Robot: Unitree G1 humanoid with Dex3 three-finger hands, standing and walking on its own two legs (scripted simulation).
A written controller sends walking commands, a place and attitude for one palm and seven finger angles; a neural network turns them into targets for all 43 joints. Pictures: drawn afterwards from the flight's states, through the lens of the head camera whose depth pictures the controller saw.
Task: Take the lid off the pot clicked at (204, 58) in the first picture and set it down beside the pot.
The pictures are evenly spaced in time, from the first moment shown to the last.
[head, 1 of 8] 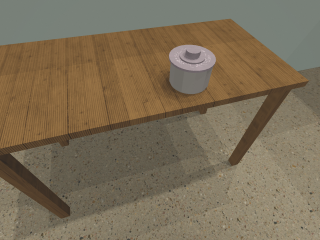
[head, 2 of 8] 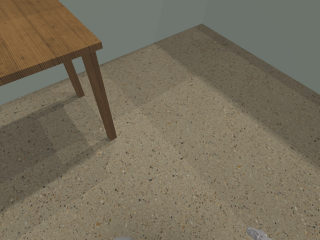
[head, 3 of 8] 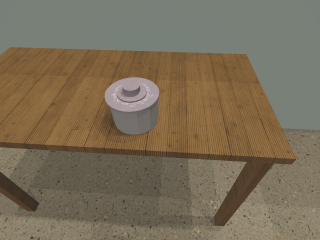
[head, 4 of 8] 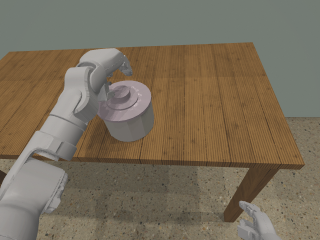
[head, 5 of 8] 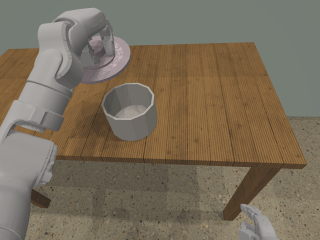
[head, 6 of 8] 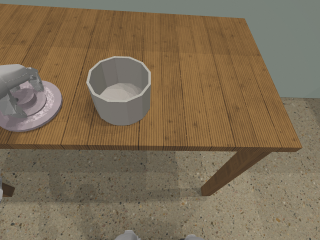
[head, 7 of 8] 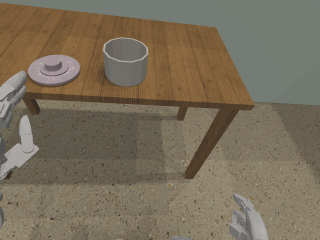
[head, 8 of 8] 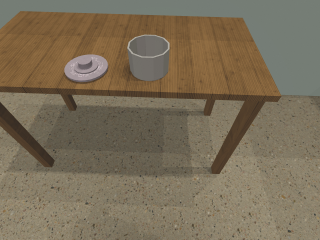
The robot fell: no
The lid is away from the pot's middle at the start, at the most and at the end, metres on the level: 0.00 0.26 0.25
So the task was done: yes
